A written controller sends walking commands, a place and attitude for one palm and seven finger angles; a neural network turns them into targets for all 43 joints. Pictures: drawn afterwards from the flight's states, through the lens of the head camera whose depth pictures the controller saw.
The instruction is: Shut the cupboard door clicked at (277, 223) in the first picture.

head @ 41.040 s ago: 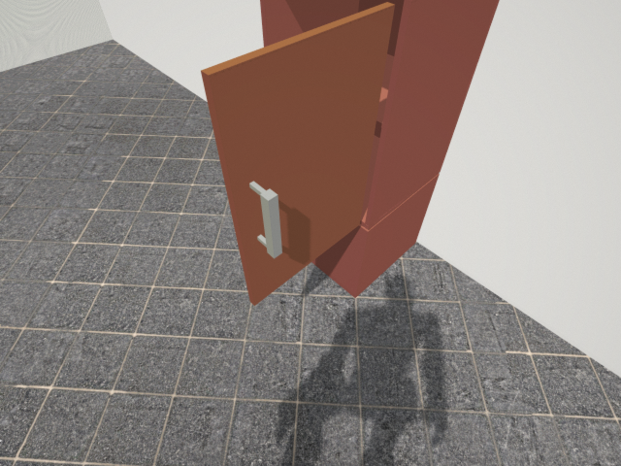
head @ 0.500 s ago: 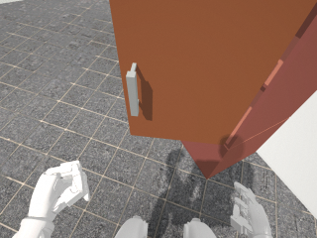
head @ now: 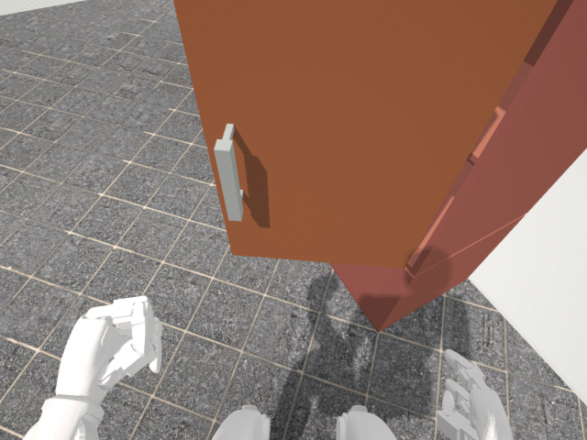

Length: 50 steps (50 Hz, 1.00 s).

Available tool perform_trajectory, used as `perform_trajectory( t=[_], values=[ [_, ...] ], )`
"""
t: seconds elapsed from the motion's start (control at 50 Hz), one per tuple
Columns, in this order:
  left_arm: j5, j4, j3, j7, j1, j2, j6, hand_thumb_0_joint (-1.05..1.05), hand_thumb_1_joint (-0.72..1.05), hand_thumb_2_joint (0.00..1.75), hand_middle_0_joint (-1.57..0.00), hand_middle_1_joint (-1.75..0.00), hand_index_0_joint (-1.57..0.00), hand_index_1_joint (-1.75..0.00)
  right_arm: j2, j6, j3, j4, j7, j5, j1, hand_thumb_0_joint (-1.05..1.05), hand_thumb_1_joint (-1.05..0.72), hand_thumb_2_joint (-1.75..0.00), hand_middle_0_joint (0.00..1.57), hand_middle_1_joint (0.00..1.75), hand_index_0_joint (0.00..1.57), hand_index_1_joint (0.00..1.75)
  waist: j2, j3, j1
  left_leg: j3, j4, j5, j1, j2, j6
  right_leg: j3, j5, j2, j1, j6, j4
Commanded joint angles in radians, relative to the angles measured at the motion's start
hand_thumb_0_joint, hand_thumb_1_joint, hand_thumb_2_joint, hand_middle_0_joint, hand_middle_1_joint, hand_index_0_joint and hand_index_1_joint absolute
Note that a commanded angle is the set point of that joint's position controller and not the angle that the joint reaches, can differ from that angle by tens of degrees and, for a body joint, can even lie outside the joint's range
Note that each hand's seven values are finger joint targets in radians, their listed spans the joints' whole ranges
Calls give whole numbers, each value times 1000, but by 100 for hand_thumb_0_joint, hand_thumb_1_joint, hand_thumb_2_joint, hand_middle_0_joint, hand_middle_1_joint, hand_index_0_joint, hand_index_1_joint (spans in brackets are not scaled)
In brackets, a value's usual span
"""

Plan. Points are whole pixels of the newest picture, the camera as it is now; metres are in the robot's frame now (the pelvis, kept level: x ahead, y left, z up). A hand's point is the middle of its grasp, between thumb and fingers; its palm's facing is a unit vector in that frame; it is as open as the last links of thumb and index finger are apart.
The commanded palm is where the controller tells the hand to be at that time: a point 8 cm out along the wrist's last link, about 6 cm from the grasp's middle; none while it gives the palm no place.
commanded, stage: raise the hand and make a fist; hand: left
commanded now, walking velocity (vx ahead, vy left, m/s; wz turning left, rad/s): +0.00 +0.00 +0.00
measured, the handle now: (232, 175) +0.49 +0.13 +0.05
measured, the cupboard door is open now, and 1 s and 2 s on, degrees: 56 56 55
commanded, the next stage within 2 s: bring the fist close to the handle in 0.12 s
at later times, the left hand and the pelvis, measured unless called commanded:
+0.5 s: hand (183, 316) +0.26 +0.16 +0.05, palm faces -0.08 -1.00 -0.04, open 3.1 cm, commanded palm +0.25 +0.21 +0.05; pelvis -0.01 +0.00 +0.00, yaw +0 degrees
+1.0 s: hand (224, 254) +0.35 +0.12 +0.05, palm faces -0.07 -1.00 -0.02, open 3.1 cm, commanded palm +0.34 +0.17 +0.05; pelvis +0.00 +0.00 +0.00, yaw +0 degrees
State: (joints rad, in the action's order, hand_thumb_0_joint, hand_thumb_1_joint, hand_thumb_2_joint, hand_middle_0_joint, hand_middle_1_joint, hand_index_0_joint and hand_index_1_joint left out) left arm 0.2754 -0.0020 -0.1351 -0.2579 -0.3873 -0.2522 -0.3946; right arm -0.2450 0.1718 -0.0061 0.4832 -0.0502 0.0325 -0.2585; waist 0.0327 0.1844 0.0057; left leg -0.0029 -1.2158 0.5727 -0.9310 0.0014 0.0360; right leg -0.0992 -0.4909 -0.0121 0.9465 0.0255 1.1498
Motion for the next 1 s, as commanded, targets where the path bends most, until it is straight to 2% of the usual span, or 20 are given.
perform_trajectory(
  t=[0.0,0.2,0.22,0.3,0.34,0.38,0.42,0.44,0.46,0.5,0.54,0.58,0.64,0.66,0.84,0.86,0.92,0.94,0.96,0.98],
  values=[
    [17,214,-72,-4,49,-119,-84,0,90,90,-130,-150,-130,-150,-128,57,52,-161,-14,6,50,0,-90,-90,20,30,20,30,12,194,2,-41,201,-239,71,-10,-17,70,126,17,-212,3,-157],
    [25,199,-78,-7,34,-115,-73,0,90,90,-130,-150,-130,-150,-122,50,52,-162,-15,8,50,0,-90,-90,20,30,20,30,-5,189,0,-36,194,-236,56,-12,-15,78,130,16,-228,-1,-164],
    [19,214,-57,-6,79,-110,-77,0,90,90,-130,-150,-130,-150,-127,52,49,-159,-15,8,48,0,-90,-90,20,30,20,30,4,186,16,-40,192,-231,65,-10,-14,72,125,18,-202,-1,-160],
    [-3,190,-8,10,214,-87,-76,0,90,90,-130,-150,-130,-150,-134,58,45,-142,-19,4,41,0,-90,-90,20,30,20,30,-3,174,39,-51,184,-197,60,-8,-12,67,87,17,-155,-1,-153],
    [-13,165,-10,25,265,-100,-66,0,90,90,-130,-150,-130,-150,-138,58,45,-136,-22,3,40,0,-90,-90,20,30,20,30,2,167,36,-53,187,-175,53,-8,-11,71,63,18,-150,2,-158],
    [-23,154,-10,35,319,-101,-54,0,90,90,-130,-150,-130,-150,-136,54,45,-132,-20,5,38,0,-90,-90,20,30,20,30,5,209,35,-47,189,-190,66,-9,-10,76,81,13,-172,-1,-160],
    [-30,143,-8,50,316,-93,-39,0,90,90,-130,-150,-130,-150,-131,49,44,-135,-16,5,39,0,-90,-90,20,30,20,30,21,244,18,-46,204,-223,87,-11,-13,71,115,11,-198,2,-154],
    [-32,129,-30,59,310,-115,-27,0,90,90,-130,-150,-130,-150,-134,44,44,-135,-15,4,37,0,-90,-90,20,30,20,30,17,247,6,-45,208,-239,84,-10,-13,73,130,12,-221,5,-157],
    [-41,124,1,63,338,-83,-20,0,90,90,-130,-150,-130,-150,-129,38,41,-136,-11,4,39,0,-90,-90,20,30,20,30,16,261,17,-42,209,-260,99,-10,-12,70,159,11,-224,2,-153],
    [-46,90,12,81,377,-69,-8,0,90,90,-130,-150,-130,-150,-128,29,40,-131,-5,4,36,0,-90,-90,20,30,20,30,2,230,21,-43,221,-239,93,-9,-15,66,140,10,-215,-1,-164],
    [-50,40,-18,101,390,-90,1,0,90,90,-130,-150,-130,-150,-131,19,40,-122,-4,0,32,0,-90,-90,20,30,20,30,-17,229,13,-41,221,-245,79,-10,-13,72,148,11,-237,1,-172],
    [-62,33,25,111,456,-49,-5,0,90,90,-130,-150,-130,-150,-127,11,40,-119,2,1,34,0,-90,-90,20,30,20,30,-10,233,28,-37,224,-256,100,-7,-15,68,167,8,-225,0,-168],
    [-75,-28,15,127,534,-67,-14,0,90,90,-130,-150,-130,-150,-135,-1,42,-102,2,-2,25,0,-90,-90,20,30,20,30,-37,218,35,-40,225,-232,86,-5,-14,72,141,8,-218,1,-177],
    [-80,-47,39,129,564,-40,-18,0,90,90,-130,-150,-130,-150,-132,-3,41,-100,6,-2,30,0,-90,-90,20,30,20,30,-27,217,40,-38,228,-229,94,-6,-15,73,140,6,-209,0,-176],
    [-99,-137,21,167,715,-52,-50,0,90,90,-130,-150,-130,-150,-136,-37,51,-60,17,-8,8,0,-90,-90,20,30,20,30,-19,304,34,-34,224,-325,138,-3,-19,76,249,3,-248,5,-156],
    [-106,-153,64,167,734,-6,-48,0,90,90,-130,-150,-130,-150,-129,-42,49,-60,22,-8,10,0,-90,-90,20,30,20,30,-7,300,42,-29,227,-331,150,-3,-20,73,258,2,-240,3,-156],
    [-115,-198,75,185,829,4,-51,0,90,90,-130,-150,-130,-150,-131,-53,53,-42,25,-8,2,0,-90,-90,20,30,20,30,-13,287,60,-35,226,-314,158,2,-23,69,238,3,-205,1,-159],
    [-116,-215,54,193,843,-14,-50,0,90,90,-130,-150,-130,-150,-137,-58,54,-40,24,-10,-7,0,-90,-90,20,30,20,30,-24,289,54,-40,227,-317,152,2,-22,69,237,5,-211,4,-157],
    [-124,-225,79,197,884,10,-54,0,90,90,-130,-150,-130,-150,-134,-62,55,-37,25,-10,-6,0,-90,-90,20,30,20,30,-27,296,69,-38,226,-319,167,3,-22,69,242,5,-203,1,-158],
    [-123,-243,70,204,897,12,-57,0,90,90,-130,-150,-130,-150,-133,-65,57,-32,27,-12,-9,0,-90,-90,20,30,20,30,-17,302,61,-37,226,-317,167,1,-24,69,238,4,-204,2,-159]
  ],
)
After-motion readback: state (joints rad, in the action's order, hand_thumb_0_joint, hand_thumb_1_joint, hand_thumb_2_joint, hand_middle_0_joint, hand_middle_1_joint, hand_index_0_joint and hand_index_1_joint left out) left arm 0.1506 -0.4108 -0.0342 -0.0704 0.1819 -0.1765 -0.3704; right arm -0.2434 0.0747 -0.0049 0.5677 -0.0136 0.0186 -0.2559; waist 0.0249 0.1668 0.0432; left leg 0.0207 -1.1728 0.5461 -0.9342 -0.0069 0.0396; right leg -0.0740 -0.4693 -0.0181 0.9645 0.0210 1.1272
